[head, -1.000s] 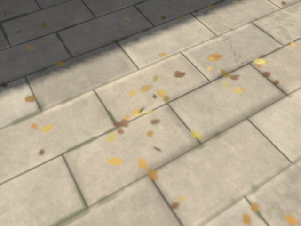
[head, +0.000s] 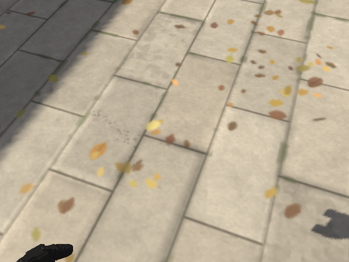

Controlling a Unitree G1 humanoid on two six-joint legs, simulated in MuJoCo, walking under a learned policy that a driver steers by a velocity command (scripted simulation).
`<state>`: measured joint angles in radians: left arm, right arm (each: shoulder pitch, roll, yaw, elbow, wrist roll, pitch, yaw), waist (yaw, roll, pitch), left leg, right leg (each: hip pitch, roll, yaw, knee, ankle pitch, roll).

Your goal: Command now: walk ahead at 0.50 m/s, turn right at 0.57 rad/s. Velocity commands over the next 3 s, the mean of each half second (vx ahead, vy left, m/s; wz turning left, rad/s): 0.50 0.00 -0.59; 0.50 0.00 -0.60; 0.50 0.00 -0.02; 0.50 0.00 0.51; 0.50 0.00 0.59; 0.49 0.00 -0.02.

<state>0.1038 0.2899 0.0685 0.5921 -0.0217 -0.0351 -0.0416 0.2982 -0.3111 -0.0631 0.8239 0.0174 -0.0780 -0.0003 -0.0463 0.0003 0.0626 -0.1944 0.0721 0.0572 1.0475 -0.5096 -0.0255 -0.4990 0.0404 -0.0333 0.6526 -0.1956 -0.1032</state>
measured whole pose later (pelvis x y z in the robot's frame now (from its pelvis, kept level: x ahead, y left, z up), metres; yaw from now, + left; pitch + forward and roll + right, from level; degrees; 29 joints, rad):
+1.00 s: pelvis +0.51 -0.13 +0.00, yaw -35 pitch +2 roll +1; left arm 0.12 0.30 0.07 0.59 -0.02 -0.03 -0.04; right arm 0.28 -0.32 -0.06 0.82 0.02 -0.07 0.00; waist -0.04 0.00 0.07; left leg -0.20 0.07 0.05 1.06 -0.50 -0.02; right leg -0.48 0.04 -0.03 0.64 -0.19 -0.10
